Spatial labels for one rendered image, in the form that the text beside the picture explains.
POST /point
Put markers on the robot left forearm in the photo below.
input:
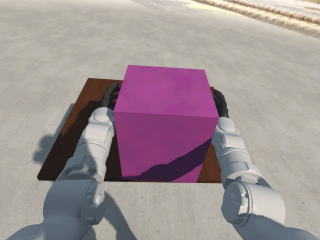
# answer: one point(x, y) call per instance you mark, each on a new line
point(90, 156)

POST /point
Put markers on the right robot upper arm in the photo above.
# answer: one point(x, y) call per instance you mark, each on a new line
point(257, 212)

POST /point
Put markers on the table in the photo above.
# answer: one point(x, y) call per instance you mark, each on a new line
point(68, 138)

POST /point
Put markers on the robot left hand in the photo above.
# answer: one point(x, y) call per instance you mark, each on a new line
point(108, 97)

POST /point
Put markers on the left robot upper arm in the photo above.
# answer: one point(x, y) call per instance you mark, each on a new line
point(71, 208)

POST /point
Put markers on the robot right hand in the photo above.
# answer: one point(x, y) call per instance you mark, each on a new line
point(220, 104)

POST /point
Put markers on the carton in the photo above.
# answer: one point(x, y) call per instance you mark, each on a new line
point(165, 119)

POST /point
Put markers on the robot right forearm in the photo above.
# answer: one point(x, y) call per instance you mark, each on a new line
point(233, 158)

